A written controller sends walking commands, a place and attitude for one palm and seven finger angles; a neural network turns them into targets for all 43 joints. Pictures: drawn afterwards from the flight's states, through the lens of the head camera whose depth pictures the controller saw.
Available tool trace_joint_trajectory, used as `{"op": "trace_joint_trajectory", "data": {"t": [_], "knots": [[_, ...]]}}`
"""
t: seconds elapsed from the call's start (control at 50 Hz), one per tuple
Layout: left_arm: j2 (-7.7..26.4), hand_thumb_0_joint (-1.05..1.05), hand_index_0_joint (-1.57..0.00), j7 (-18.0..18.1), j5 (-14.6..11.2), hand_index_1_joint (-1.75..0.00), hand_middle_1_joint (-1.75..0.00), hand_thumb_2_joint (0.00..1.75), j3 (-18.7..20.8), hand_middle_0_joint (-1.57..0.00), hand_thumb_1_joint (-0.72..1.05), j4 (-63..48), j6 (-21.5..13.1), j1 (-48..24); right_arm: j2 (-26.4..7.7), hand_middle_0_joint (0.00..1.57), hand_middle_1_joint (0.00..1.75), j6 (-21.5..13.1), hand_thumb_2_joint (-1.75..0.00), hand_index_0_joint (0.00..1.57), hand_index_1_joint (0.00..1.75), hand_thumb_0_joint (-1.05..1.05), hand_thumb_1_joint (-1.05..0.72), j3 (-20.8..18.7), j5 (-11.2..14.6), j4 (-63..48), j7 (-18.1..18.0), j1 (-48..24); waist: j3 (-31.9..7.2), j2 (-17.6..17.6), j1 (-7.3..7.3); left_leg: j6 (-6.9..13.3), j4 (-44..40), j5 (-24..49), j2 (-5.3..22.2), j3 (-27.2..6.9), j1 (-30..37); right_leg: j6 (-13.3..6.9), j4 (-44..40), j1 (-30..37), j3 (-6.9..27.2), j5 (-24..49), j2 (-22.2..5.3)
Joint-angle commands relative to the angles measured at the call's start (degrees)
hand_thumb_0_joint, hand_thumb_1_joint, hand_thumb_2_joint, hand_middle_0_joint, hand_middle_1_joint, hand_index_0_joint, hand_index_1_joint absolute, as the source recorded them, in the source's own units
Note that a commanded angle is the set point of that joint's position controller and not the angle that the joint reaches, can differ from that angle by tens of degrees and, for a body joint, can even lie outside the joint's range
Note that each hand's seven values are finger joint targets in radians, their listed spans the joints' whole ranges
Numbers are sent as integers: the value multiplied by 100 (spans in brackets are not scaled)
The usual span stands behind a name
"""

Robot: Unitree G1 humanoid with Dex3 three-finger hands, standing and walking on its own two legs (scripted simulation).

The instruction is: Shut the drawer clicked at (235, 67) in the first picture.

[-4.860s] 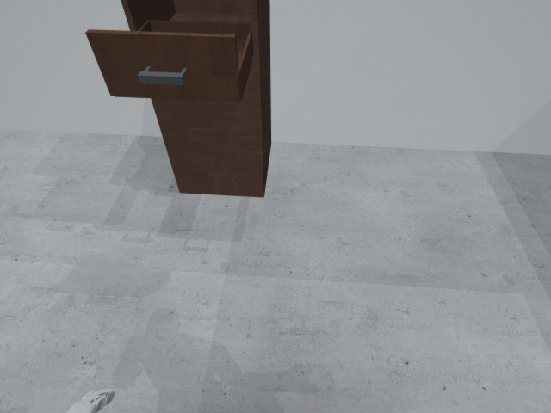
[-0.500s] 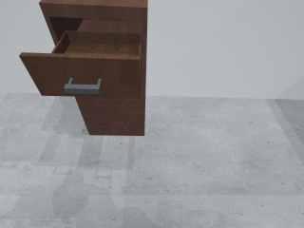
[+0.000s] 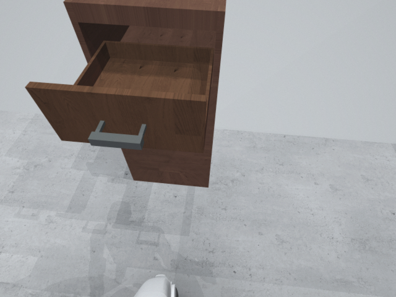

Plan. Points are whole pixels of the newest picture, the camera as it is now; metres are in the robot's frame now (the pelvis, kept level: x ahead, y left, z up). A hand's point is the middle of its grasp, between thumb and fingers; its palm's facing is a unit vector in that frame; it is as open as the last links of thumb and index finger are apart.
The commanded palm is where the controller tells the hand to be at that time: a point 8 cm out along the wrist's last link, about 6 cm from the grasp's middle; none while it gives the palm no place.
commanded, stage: take the last steps up to it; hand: left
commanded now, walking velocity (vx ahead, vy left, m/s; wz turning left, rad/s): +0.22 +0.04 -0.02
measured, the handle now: (119, 133) +0.43 +0.23 +0.05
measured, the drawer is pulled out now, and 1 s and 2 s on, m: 0.29 0.29 0.29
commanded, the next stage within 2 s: come to a stop and stand still in 0.16 s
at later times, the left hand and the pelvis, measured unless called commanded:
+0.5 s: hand (133, 255) +0.22 +0.18 -0.16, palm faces -0.01 -0.97 -0.24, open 7.3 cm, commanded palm none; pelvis +0.13 +0.00 +0.00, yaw -1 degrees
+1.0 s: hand out of the picture +0.08 +0.26 -0.17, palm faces +0.08 -0.98 -0.18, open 7.4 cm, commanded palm none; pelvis +0.07 +0.07 +0.02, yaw +0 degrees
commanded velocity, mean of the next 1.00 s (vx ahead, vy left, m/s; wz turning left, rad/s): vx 0.00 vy -0.03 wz -0.01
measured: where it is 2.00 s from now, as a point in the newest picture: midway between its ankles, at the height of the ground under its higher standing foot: outside the picture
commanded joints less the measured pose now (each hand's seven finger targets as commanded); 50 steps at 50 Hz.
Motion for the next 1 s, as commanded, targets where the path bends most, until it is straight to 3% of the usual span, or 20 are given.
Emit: {"op": "trace_joint_trajectory", "data": {"t": [0.0, 0.02, 0.04, 0.1, 0.16, 0.28, 0.36, 0.4, 0.44, 0.46, 0.52, 0.56, 0.66, 0.74, 0.76, 0.8, 0.82, 0.88, 0.92, 0.98], "knots": [[808, 0, -20, 26, -92, -30, -30, 90, 156, -20, 90, -305, -59, 266, -1064, 20, 30, -235, -90, 20, 30, 0, -90, -216, -102, 195, -209, 2015, -1305, 609, -945, 504, -950, 1185, 722, -1003, 3638, -366, 3246, -2130, -181, 2581, -218], [469, 0, -20, 1, -133, -30, -30, 90, 73, -20, 90, -453, -32, 388, -1602, 20, 30, -231, -90, 20, 30, 0, -90, -312, -44, 255, -264, 2364, -1734, 1946, -928, 1041, -1601, 1733, 2005, -2841, 4201, -271, 5045, -3200, 19, -990, 439], [616, 0, -20, 39, -121, -30, -30, 90, 121, -20, 90, -562, -15, 39, -1487, 20, 30, -179, -90, 20, 30, 0, -90, -273, 24, 194, -288, 2106, -1573, 1325, -879, 1297, -2019, 1500, 2177, -2990, 3790, -429, 5711, -3476, 610, -1044, 240], [472, 0, -20, -59, -56, -30, -30, 90, 156, -20, 90, -533, 28, -532, -544, 20, 30, -316, -90, 20, 30, 0, -90, -23, 15, -64, -330, 906, -201, 504, -441, 918, -2365, 1492, 1510, -1512, 1898, -355, 5564, -3579, 681, 304, -347], [240, 0, -20, -70, -24, -30, -30, 90, 127, -20, 90, -447, 191, -108, -327, 20, 30, -384, -90, 20, 30, 0, -90, 60, 44, -42, -341, 628, -239, 689, -80, 826, -2522, 1874, 1214, -685, 1309, -233, 4692, -2981, 500, 429, -374], [133, 0, -20, -19, -5, -30, -30, 90, 65, -20, 90, -722, 293, -626, -341, 20, 30, -270, -90, 20, 30, 0, -90, 25, -5, -57, -353, 539, -28, 429, -89, 1001, -2482, 1922, 1135, -560, 1232, -129, 2564, -2574, 321, 794, -257], [477, 0, -20, 70, 5, -30, -30, 90, 75, -20, 90, -652, 255, -419, -328, 20, 30, -160, -90, 20, 30, 0, -90, 26, 47, 54, -396, 446, -244, 300, 83, 468, -1570, 1918, 753, -328, 1343, -103, 720, -1520, 312, 2222, -165], [1075, 0, -20, 105, 31, -30, -30, 90, 140, -20, 90, -783, 202, -675, -97, 20, 30, -41, -90, 20, 30, 0, -90, 2, 118, 51, -363, 743, -299, -539, -144, 2, -951, -11, 38, -105, 1031, -626, 686, -1457, 1475, 4647, -1116], [1325, 0, -20, 108, -7, -30, -30, 90, 203, -20, 90, -858, 239, -797, 78, 20, 30, 138, -90, 20, 30, 0, -90, -20, 113, 118, -376, 1015, -427, -758, -212, -141, -1, -1416, -244, -35, 1153, -1305, 438, -1556, 1608, 5942, -1845], [1343, 0, -20, 145, -9, -30, -30, 90, 242, -20, 90, -864, 236, -810, 27, 20, 30, 211, -90, 20, 30, 0, -90, -37, 112, 99, -399, 967, -694, -1167, -135, -168, 829, -2064, -276, -138, 999, -1542, 321, -1364, 1722, 6255, -1904], [1220, 0, -20, 243, 1, -30, -30, 90, 295, -20, 90, -1022, 300, -1126, -102, 20, 30, 295, -90, 20, 30, 0, -90, -108, 113, 0, -426, 761, -811, -907, -65, -190, 2353, -2204, -313, -678, 425, -1749, 371, -1164, 1492, 6407, -1926], [1243, 0, -20, 249, 19, -30, -30, 90, 323, -20, 90, -1172, 327, -1370, -97, 20, 30, 352, -90, 20, 30, 0, -90, -125, 112, -36, -394, 706, -910, -624, -121, -257, 2465, -1991, -324, -762, 410, -1597, 333, -1256, 1229, 5801, -1774], [1303, 0, -20, 217, 76, -30, -30, 90, 375, -20, 90, -1341, 393, -1557, -31, 20, 30, 343, -90, 20, 30, 0, -90, -107, 100, -165, -324, 760, -1079, -1081, -110, -289, 1246, -1768, -336, -539, 825, -1394, 88, -1413, 1154, 3902, -1500], [1248, 0, -20, 156, 42, -30, -30, 90, 357, -20, 90, -1279, 469, -1648, 25, 20, 30, 208, -90, 20, 30, 0, -90, -60, 86, 0, -300, 1355, -1033, -1142, -348, -180, -904, -702, -461, -179, 1987, -865, 16, -2169, 1094, 1074, -1014], [1090, 0, -20, 138, -7, -30, -30, 90, 304, -20, 90, -1261, 502, -1671, -64, 20, 30, 162, -90, 20, 30, 0, -90, -51, 76, 80, -302, 1549, -931, -689, -450, -141, -1623, -502, -335, -362, 2440, -590, 312, -2684, 937, 203, -765], [444, 0, -20, 93, -109, -30, -30, 90, 160, -20, 90, -1340, 562, -1704, -772, 20, 30, 108, -90, 20, 30, 0, -90, -136, -63, -155, -346, 1051, 55, 1829, -454, 396, -3434, -2594, 1476, -2818, 936, -55, 2160, -3502, 337, -300, 259], [581, 0, -20, 58, -53, -30, -30, 90, 200, -20, 90, -1341, 556, -1646, -802, 20, 30, 117, -90, 20, 30, 0, -90, -104, -83, -353, -374, 543, 349, 1412, -279, 702, -3667, -2969, 1741, -2860, 146, -132, 2623, -3095, 783, 2, 80], [716, 0, -20, -70, 19, -30, -30, 90, 296, -20, 90, -965, 564, -1249, -592, 20, 30, 19, -90, 20, 30, 0, -90, -20, -77, -299, -447, 284, 524, 977, -81, 509, -3428, -2150, 1095, -2006, 556, -120, 3844, -3442, 1001, 697, 301], [687, 0, -20, -120, 12, -30, -30, 90, 276, -20, 90, -784, 485, -972, -525, 20, 30, -61, -90, 20, 30, 0, -90, -12, -23, -201, -472, 560, 413, 575, -118, 512, -3246, -1536, 939, -1678, 1342, -94, 4093, -3851, 901, 947, 331], [745, 0, -20, -122, 27, -30, -30, 90, 274, -20, 90, -802, 454, -1036, -530, 20, 30, -105, -90, 20, 30, 0, -90, -70, -19, -15, -517, 1203, 181, 632, -373, 580, -3065, -737, 1084, -1679, 2286, -14, 4078, -4221, 917, 948, 231]]}}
